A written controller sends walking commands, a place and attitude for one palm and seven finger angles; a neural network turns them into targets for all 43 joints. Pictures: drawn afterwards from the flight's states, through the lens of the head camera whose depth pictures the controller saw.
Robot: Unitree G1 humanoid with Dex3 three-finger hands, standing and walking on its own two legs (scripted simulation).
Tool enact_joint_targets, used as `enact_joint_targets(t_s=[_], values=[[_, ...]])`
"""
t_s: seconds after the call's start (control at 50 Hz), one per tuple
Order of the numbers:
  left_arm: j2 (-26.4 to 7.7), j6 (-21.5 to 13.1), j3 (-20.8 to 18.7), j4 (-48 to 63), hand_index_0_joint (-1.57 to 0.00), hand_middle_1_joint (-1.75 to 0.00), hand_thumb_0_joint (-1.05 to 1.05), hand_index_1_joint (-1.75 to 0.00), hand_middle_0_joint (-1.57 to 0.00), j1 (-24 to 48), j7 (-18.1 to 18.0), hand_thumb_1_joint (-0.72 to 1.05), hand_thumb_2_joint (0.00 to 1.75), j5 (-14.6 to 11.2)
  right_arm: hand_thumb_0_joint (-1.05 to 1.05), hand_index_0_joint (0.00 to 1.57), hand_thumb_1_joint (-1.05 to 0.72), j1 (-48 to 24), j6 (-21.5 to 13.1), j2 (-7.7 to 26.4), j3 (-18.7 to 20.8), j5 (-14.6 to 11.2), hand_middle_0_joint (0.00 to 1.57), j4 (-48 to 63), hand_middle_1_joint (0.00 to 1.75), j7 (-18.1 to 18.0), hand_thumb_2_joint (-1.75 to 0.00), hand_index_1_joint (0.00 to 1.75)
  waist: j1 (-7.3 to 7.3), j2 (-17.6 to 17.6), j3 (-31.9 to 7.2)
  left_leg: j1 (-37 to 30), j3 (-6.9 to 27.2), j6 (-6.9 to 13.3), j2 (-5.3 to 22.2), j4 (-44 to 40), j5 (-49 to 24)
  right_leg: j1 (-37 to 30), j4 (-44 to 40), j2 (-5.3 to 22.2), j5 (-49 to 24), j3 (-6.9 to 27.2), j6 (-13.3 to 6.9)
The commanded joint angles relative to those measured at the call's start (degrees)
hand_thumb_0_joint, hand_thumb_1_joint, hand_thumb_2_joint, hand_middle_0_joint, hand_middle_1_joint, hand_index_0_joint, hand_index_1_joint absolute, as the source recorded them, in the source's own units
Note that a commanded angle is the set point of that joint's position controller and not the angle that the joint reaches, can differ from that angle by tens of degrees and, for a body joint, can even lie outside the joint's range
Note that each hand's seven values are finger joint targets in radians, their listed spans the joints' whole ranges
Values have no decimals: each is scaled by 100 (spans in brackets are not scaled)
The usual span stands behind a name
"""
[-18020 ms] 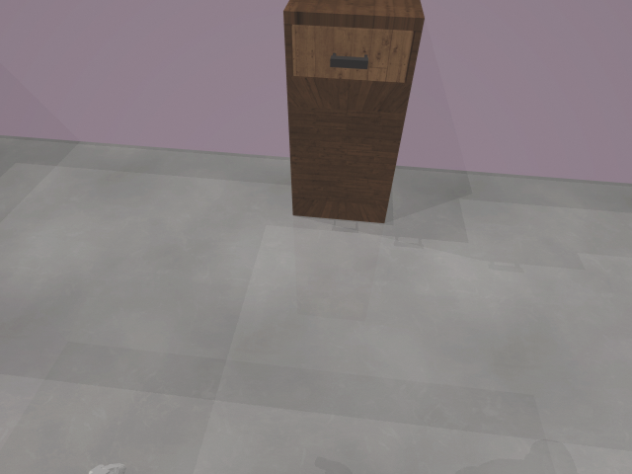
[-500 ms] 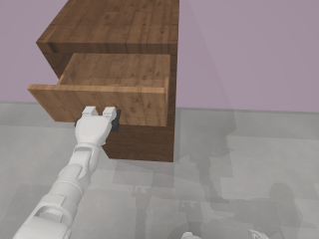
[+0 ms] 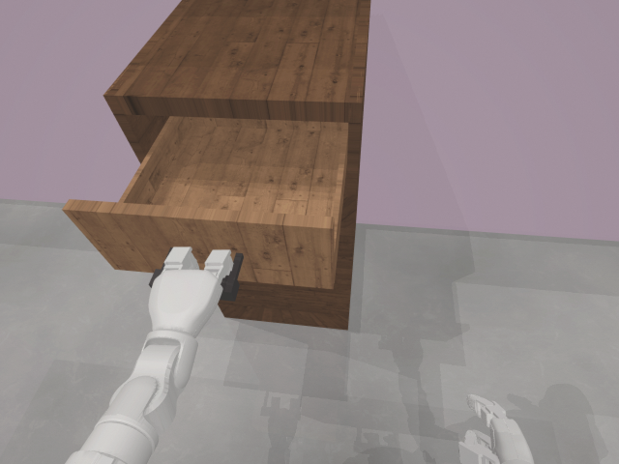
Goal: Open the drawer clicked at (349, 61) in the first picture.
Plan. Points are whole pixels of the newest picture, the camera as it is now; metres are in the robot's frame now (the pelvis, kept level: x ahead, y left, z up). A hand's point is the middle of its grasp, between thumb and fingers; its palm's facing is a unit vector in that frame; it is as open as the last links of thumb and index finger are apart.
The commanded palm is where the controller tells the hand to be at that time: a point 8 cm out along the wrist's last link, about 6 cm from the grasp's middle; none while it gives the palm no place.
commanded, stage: pull the drawer open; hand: left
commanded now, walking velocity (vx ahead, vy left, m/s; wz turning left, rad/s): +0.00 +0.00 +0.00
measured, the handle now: (200, 271) +0.38 +0.19 +0.01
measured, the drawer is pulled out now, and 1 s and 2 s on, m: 0.22 0.30 0.30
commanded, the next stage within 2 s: open the thumb to release the handle in 0.96 s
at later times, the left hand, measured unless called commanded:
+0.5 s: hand (186, 359) +0.25 +0.18 -0.01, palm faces +0.02 -0.07 -1.00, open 5.7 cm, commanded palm +0.22 +0.19 +0.04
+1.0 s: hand (183, 370) +0.24 +0.18 -0.01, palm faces +0.03 -0.09 -1.00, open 5.8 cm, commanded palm +0.19 +0.19 +0.04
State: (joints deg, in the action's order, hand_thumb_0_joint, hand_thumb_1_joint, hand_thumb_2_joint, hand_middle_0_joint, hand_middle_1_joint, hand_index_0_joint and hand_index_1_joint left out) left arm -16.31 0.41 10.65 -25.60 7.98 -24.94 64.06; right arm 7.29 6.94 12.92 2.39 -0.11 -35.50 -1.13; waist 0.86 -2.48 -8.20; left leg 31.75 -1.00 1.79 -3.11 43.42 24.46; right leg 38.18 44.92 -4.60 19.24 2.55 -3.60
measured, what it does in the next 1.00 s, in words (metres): stands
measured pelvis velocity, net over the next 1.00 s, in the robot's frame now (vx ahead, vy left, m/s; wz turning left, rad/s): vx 0.01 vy -0.01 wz -0.02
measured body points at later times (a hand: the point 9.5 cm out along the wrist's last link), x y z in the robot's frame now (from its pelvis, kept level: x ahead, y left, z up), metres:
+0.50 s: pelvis +0.00 -0.01 +0.00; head +0.04 -0.04 +0.44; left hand +0.25 +0.19 +0.04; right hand +0.20 -0.23 -0.12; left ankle -0.04 +0.10 -0.71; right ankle +0.02 -0.08 -0.71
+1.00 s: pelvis +0.01 -0.01 -0.01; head +0.06 -0.05 +0.43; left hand +0.23 +0.19 +0.04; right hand +0.21 -0.25 -0.12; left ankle -0.04 +0.10 -0.71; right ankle +0.02 -0.08 -0.71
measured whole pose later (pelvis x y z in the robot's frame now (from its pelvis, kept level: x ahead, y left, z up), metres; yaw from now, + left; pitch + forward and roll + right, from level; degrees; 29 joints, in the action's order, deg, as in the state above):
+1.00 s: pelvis +0.01 -0.01 -0.01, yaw -1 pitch +13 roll +3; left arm -17.6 -1.0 6.1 1.1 -21.1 -27.5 63.0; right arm 6.0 5.2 13.8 0.9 2.0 -32.4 1.7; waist 1.4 -1.8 -8.4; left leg 33.3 -2.6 0.9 -2.6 48.5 28.5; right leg 41.2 52.0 -5.6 23.4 3.7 -4.6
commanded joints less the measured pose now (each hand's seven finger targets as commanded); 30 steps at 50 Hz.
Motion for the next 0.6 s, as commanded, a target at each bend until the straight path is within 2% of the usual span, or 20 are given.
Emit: enact_joint_targets(t_s=[0.0, 0.04, 0.06, 0.1, 0.16, 0.18, 0.2, 0.22, 0.24, 0.26, 0.3, 0.32, 0.36, 0.4, 0.44, 0.5, 0.52, 0.54, 0.58], values=[[-787, 25, -645, 1283, -40, -135, 0, -135, -40, 349, -195, 90, 90, -165, 0, 20, -90, -440, -225, 628, 177, 21, 20, 800, 30, -35, -90, 30, 159, 501, -1532, -173, 93, -57, -38, -354, -1864, -1875, -508, 270, -2216, 432, 36], [-745, 11, -645, 1525, -40, -135, 0, -135, -40, 116, -219, 90, 90, -171, 0, 20, -90, -486, -244, 608, 179, 36, 20, 840, 30, -16, -90, 30, 189, 403, -1571, -256, 91, -64, -26, -347, -1897, -1852, -491, 265, -2175, 428, 25], [-828, 0, -750, 1639, -40, -135, 0, -135, -40, -50, -233, 90, 90, -182, 0, 20, -90, -506, -251, 621, 170, 41, 20, 872, 30, -12, -90, 30, 217, 419, -1579, -264, 107, -72, -29, -338, -2003, -1893, -470, 255, -2267, 424, 9], [-672, -4, -627, 1838, -40, -135, 0, -135, -40, -351, -258, 90, 90, -163, 0, 20, -90, -547, -274, 592, 157, 55, 20, 905, 30, 16, -90, 30, 225, 439, -1554, -290, 116, -82, -23, -307, -2040, -1832, -433, 254, -2284, 424, 16], [-754, -17, -754, 2074, -40, -135, 0, -135, -40, -730, -306, 90, 90, -180, 0, 20, -90, -623, -300, 604, 153, 72, 20, 936, 30, 36, -90, 30, 245, 514, -1487, -252, 132, -93, -25, -281, -2004, -1836, -418, 255, -2321, 462, 18], [-786, -15, -741, 2194, -40, -135, 0, -135, -40, -685, -325, 90, 90, -148, 0, 20, -90, -648, -300, 600, 144, 80, 20, 929, 30, 45, -90, 30, 233, 400, -1456, -274, 129, -94, -29, -282, -1931, -1782, -421, 258, -2253, 502, 11], [-701, -1, -676, 2210, -40, -135, 0, -135, -40, -751, -345, 90, 90, -140, 0, 20, -90, -662, -310, 580, 143, 88, 20, 931, 30, 49, -90, 30, 216, 449, -1398, -259, 125, -87, -24, -265, -1855, -1730, -426, 256, -2143, 469, 19], [-786, -7, -757, 2244, -40, -135, 0, -135, -40, -742, -363, 90, 90, -118, 0, 20, -90, -659, -312, 589, 145, 88, 20, 907, 30, 47, -90, 30, 204, 501, -1366, -242, 138, -92, -22, -263, -1801, -1691, -421, 243, -2052, 485, 12], [-754, -5, -742, 2307, -40, -135, 0, -135, -40, -907, -392, 90, 90, -112, 0, 20, -90, -704, -323, 581, 135, 100, 20, 941, 30, 51, -90, 30, 252, 421, -1366, -239, 143, -91, -33, -260, -1776, -1678, -411, 237, -1985, 491, 3], [-765, -1, -742, 2403, -40, -135, 0, -135, -40, -908, -407, 90, 90, -104, 0, 20, -90, -735, -321, 592, 132, 105, 20, 939, 30, 46, -90, 30, 235, 360, -1422, -305, 151, -97, -26, -255, -1791, -1655, -414, 223, -1940, 484, -9], [-794, 9, -764, 2467, -40, -135, 0, -135, -40, -965, -444, 90, 90, -84, 0, 20, -90, -745, -329, 579, 128, 111, 20, 927, 30, 47, -90, 30, 227, 414, -1359, -275, 155, -93, -34, -221, -1720, -1613, -400, 229, -1899, 509, -2], [-682, 21, -618, 2483, -40, -135, 0, -135, -40, -950, -437, 90, 90, -72, 0, 20, -90, -780, -329, 568, 114, 111, 20, 930, 30, 51, -90, 30, 204, 355, -1267, -271, 159, -95, -42, -214, -1650, -1524, -402, 231, -1781, 480, -8], [-768, 21, -750, 2555, -40, -135, 0, -135, -40, -1109, -452, 90, 90, -101, 0, 20, -90, -823, -345, 576, 119, 120, 20, 945, 30, 38, -90, 30, 238, 474, -1323, -284, 166, -80, -41, -202, -1658, -1587, -422, 222, -1788, 506, -2], [-760, 29, -674, 2580, -40, -135, 0, -135, -40, -965, -449, 90, 90, -71, 0, 20, -90, -830, -345, 568, 99, 124, 20, 919, 30, 28, -90, 30, 201, 422, -1234, -247, 168, -83, -44, -202, -1504, -1492, -412, 236, -1637, 504, 0], [-764, 19, -727, 2585, -40, -135, 0, -135, -40, -1344, -446, 90, 90, -93, 0, 20, -90, -870, -366, 536, 87, 116, 20, 962, 30, 29, -90, 30, 285, 486, -1218, -186, 165, -79, -67, -199, -1442, -1570, -414, 239, -1597, 536, 5], [-757, -9, -700, 2819, -40, -135, 0, -135, -40, -1497, -425, 90, 90, -103, 0, 20, -90, -901, -373, 535, 75, 129, 20, 986, 30, 42, -90, 30, 297, 433, -1233, -253, 169, -89, -58, -196, -1526, -1569, -386, 239, -1691, 548, -5], [-655, -11, -617, 2866, -40, -135, 0, -135, -40, -1685, -407, 90, 90, -124, 0, 20, -90, -919, -385, 524, 62, 133, 20, 1027, 30, 51, -90, 30, 314, 443, -1196, -217, 173, -83, -65, -180, -1492, -1558, -380, 246, -1658, 542, 0], [-684, -26, -642, 2905, -40, -135, 0, -135, -40, -1703, -398, 90, 90, -130, 0, 20, -90, -917, -385, 526, 68, 134, 20, 1020, 30, 57, -90, 30, 295, 473, -1179, -203, 166, -80, -64, -164, -1462, -1542, -389, 251, -1636, 565, 5], [-825, -71, -805, 3085, -40, -135, 0, -135, -40, -2037, -395, 90, 90, -151, 0, 20, -90, -944, -400, 527, 46, 147, 20, 1083, 30, 60, -90, 30, 378, 428, -1210, -160, 165, -82, -79, -166, -1455, -1636, -370, 258, -1737, 654, -1]])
